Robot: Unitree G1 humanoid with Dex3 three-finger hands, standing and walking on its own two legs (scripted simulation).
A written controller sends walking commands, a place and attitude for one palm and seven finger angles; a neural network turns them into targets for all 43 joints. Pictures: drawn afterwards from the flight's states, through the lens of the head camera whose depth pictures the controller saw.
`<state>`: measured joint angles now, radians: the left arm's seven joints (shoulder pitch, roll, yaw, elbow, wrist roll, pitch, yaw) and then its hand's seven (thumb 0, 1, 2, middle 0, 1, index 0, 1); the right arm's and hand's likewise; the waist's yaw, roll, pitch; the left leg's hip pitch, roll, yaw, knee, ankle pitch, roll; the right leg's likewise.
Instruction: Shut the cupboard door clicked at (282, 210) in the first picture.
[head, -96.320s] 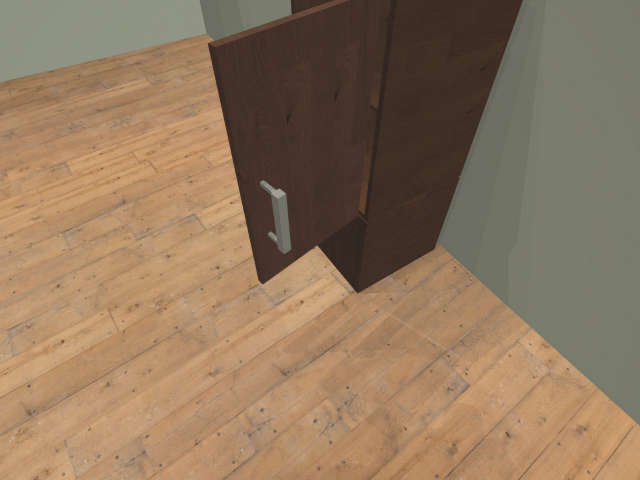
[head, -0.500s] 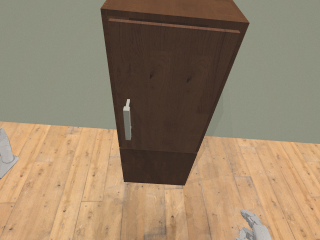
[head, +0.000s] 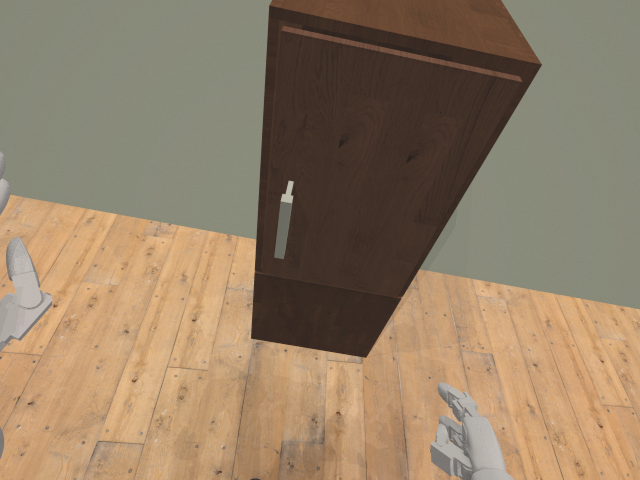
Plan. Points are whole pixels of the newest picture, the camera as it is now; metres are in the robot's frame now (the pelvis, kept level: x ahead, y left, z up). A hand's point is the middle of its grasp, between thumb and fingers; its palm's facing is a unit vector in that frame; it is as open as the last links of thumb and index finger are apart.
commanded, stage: step back with the hand held close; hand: left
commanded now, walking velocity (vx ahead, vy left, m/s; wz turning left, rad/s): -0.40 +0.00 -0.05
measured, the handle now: (284, 221) +0.60 +0.12 -0.11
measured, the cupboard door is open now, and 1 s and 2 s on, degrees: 0 0 0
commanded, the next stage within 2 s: stop stepping back and stand still in 0.08 s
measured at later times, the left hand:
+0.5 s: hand (5, 438) +0.11 +0.26 +0.15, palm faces +0.48 -0.80 -0.35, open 7.4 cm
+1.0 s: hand out of the picture +0.09 +0.25 +0.14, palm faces +0.45 -0.82 -0.35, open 7.4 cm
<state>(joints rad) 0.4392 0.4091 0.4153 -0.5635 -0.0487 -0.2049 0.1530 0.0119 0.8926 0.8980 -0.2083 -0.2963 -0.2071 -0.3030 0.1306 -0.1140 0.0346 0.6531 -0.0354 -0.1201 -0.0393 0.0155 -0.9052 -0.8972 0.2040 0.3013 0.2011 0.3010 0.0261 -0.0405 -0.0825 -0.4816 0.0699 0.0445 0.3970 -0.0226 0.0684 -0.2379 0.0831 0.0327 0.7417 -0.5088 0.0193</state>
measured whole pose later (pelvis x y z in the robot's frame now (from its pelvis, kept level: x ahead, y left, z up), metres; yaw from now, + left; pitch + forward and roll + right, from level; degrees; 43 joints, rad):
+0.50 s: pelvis -0.10 -0.02 -0.01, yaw -1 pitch -1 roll -1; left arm 0.49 0.38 0.42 -0.39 -0.04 -0.15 0.18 0.01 0.89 0.90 -0.21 -0.30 -0.21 -0.30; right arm 0.36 -0.26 -0.03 0.73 0.02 -0.05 -0.10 0.02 -0.91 -0.90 0.20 0.30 0.19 0.30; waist -0.04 -0.02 -0.10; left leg -0.33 0.01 0.00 0.59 -0.25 0.00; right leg -0.14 -0.01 -0.05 0.55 -0.39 0.00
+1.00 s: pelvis -0.12 -0.01 -0.01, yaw -1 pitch -1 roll -1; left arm 0.45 0.35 0.35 -0.34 -0.03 -0.17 0.16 0.01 0.89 0.90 -0.21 -0.30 -0.21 -0.30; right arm 0.22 -0.21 0.01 0.68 0.01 -0.13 -0.06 0.02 -0.91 -0.90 0.20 0.30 0.20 0.30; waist 0.02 0.00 -0.06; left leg -0.32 0.02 -0.01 0.49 -0.17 0.00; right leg -0.14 0.01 -0.05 0.45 -0.30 0.00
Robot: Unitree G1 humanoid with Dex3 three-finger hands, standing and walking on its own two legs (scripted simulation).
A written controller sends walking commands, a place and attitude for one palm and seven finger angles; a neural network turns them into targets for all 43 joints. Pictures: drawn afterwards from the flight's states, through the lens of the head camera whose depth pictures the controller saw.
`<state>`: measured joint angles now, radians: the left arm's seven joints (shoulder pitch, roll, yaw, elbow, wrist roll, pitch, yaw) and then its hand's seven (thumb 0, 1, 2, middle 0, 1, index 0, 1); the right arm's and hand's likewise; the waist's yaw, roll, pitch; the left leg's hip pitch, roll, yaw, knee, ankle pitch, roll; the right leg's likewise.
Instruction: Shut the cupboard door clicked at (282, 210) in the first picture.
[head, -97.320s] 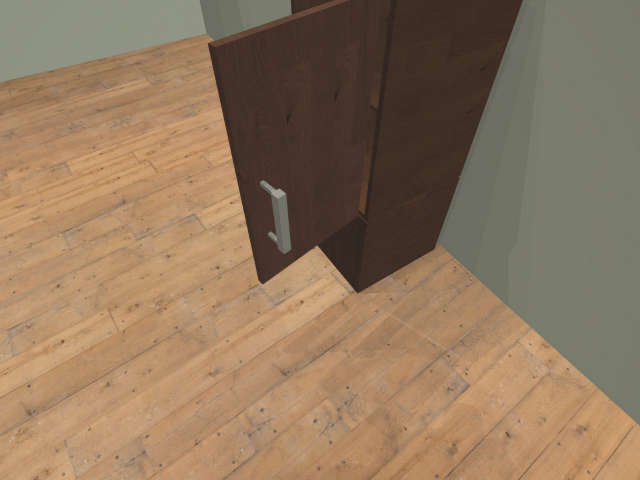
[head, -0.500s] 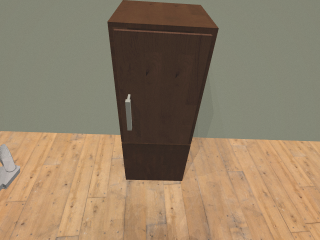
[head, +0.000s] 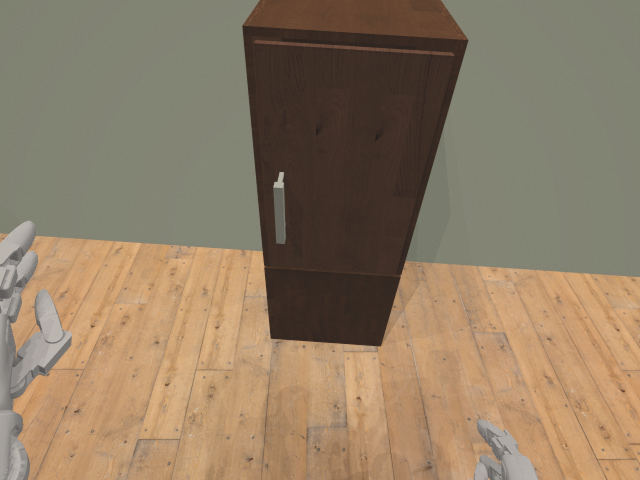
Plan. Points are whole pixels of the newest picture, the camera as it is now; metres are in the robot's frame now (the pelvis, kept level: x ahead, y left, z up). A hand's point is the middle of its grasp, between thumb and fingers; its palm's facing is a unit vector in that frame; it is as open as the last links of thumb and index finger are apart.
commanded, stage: let the arm hang, fingers relaxed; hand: left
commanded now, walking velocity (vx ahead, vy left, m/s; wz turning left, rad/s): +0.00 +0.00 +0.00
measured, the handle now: (281, 208) +0.72 +0.14 -0.11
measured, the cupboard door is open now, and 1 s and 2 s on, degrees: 0 0 0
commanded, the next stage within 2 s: look to check the result in 1.08 s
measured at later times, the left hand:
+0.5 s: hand out of the picture -0.08 +0.18 -0.18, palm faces +0.03 -0.99 -0.17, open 7.2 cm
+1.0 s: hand out of the picture -0.02 +0.16 -0.18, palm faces +0.03 -0.99 -0.14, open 7.3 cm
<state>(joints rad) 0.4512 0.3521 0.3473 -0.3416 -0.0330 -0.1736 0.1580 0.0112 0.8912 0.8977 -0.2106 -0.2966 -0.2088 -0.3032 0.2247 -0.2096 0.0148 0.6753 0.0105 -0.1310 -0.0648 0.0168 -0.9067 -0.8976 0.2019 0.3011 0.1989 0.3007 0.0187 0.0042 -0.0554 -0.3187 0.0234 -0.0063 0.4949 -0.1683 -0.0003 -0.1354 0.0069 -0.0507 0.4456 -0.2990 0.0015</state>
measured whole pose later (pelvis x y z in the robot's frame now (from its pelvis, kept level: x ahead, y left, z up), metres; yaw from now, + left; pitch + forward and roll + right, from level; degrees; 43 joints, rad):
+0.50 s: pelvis -0.01 +0.00 +0.00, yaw +0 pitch -2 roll -1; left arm 0.40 0.19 0.01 1.14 0.01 0.04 0.02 0.00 0.94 0.90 -0.21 -0.29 -0.20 -0.30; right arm 0.32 -0.17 0.01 1.11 -0.02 0.04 -0.03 0.01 -0.91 -0.90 0.20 0.30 0.20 0.30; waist 0.00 -0.03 0.07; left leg -0.30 0.02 -0.01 0.48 -0.15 0.00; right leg -0.12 0.00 -0.05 0.44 -0.29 0.00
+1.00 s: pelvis +0.00 +0.01 +0.00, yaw -1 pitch -2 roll +0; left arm 0.34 0.11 0.01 1.12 0.02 0.01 0.03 0.00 0.91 0.90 -0.20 -0.29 -0.20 -0.30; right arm 0.32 -0.12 0.00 1.12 -0.02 0.01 -0.04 0.01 -0.92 -0.90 0.20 0.30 0.20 0.30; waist -0.01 -0.02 0.00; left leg -0.26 0.00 0.03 0.43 -0.14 0.02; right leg -0.11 -0.03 -0.02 0.45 -0.30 0.02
